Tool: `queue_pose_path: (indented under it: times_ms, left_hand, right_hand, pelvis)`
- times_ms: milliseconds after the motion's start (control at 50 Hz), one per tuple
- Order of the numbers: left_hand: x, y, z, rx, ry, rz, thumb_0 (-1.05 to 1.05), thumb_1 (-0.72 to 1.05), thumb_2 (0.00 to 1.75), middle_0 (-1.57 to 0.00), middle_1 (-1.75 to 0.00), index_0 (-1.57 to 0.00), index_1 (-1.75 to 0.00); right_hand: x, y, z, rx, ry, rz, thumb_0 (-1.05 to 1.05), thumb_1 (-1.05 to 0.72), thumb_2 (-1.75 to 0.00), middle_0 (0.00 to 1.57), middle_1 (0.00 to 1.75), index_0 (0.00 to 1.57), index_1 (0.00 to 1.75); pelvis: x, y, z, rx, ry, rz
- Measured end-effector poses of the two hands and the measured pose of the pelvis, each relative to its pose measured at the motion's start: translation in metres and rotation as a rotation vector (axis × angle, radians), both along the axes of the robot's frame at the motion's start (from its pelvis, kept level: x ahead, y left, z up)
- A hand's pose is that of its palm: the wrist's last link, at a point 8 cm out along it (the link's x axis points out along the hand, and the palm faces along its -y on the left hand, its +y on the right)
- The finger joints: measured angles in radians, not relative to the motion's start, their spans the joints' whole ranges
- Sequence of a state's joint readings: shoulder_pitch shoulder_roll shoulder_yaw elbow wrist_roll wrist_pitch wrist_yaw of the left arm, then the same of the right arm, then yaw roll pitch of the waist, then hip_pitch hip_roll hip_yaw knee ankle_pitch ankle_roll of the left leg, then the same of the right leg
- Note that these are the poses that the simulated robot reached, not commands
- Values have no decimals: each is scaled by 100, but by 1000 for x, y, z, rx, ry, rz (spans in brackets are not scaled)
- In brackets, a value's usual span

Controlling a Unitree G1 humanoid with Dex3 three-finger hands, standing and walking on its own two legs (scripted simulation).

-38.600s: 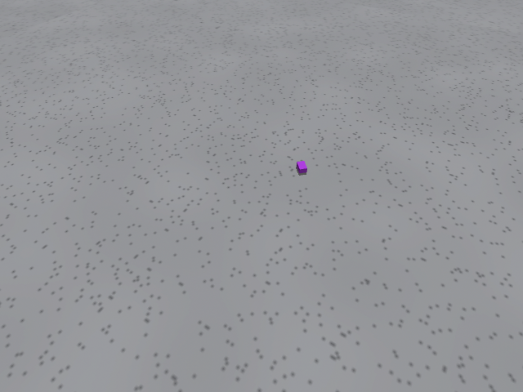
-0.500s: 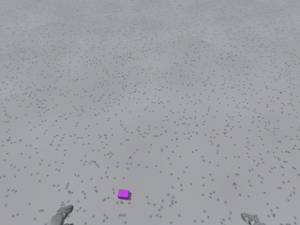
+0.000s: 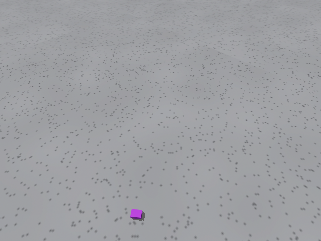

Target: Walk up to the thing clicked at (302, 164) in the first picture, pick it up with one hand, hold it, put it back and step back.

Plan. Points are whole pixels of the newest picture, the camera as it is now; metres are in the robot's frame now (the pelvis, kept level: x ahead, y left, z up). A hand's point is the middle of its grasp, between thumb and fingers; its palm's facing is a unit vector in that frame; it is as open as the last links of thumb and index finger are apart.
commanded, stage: stand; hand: left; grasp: from above
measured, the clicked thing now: (136, 214) +0.42 +0.19 -0.76
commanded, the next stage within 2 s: step back in 1.76 s
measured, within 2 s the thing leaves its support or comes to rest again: neither
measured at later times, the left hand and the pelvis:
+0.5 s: hand out of the picture +0.07 +0.24 -0.16, palm faces +0.02 -0.94 -0.33, open 7.4 cm; pelvis +0.01 +0.00 +0.00, yaw +0 degrees
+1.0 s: hand out of the picture +0.08 +0.24 -0.16, palm faces +0.02 -0.94 -0.34, open 7.4 cm; pelvis +0.01 -0.01 +0.00, yaw +0 degrees
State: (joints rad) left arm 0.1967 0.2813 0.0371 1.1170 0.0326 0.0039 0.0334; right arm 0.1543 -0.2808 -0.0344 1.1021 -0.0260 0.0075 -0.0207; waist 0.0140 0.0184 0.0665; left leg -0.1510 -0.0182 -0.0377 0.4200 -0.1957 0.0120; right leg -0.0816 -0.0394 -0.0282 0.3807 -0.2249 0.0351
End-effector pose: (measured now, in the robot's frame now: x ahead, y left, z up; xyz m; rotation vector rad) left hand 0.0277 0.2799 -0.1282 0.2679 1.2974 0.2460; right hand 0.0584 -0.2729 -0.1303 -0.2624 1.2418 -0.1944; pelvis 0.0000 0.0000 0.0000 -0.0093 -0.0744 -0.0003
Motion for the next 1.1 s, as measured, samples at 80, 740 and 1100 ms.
queue_pose_path:
  times_ms: [80,740,1100]
  left_hand:
    - [5,2,2,4,-6,-4,1,90,90,-20,-30,-20,-30]
    - [41,3,9,8,-36,-24,1,90,90,-20,-30,-20,-30]
    - [41,0,11,11,-32,-24,1,90,90,-20,-30,-20,-30]
  right_hand:
    - [-1,-4,2,-5,5,-4,1,-90,-90,20,30,21,30]
    - [16,-18,7,-26,2,11,1,-90,-90,20,30,21,30]
    - [21,-28,8,-29,8,18,1,-90,-90,20,30,21,30]
  pelvis:
    - [0,-1,1,-1,1,1]
    - [11,-6,4,4,15,-2]
    - [14,-12,5,5,25,2]
